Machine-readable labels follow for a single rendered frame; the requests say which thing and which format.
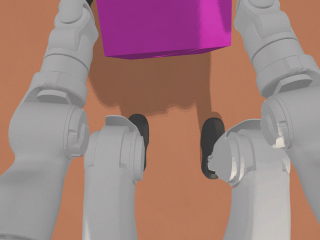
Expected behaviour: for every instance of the robot right thigh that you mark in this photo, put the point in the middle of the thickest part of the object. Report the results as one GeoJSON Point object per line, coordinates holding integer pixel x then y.
{"type": "Point", "coordinates": [260, 204]}

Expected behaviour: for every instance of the robot left foot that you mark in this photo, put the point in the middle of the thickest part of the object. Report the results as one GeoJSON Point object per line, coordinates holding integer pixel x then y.
{"type": "Point", "coordinates": [141, 123]}

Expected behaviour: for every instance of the left robot forearm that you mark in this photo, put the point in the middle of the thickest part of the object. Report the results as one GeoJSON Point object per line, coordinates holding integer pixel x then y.
{"type": "Point", "coordinates": [67, 60]}

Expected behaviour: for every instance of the right robot forearm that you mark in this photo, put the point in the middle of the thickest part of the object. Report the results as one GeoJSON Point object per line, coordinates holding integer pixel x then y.
{"type": "Point", "coordinates": [273, 48]}

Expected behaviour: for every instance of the robot right upper arm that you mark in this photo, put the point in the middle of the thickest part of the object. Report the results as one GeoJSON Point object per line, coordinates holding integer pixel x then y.
{"type": "Point", "coordinates": [290, 120]}

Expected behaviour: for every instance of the carton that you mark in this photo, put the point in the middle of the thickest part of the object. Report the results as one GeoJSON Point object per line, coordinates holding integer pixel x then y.
{"type": "Point", "coordinates": [141, 29]}

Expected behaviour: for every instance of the robot left upper arm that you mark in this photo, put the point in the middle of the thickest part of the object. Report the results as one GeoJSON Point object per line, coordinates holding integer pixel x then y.
{"type": "Point", "coordinates": [45, 137]}

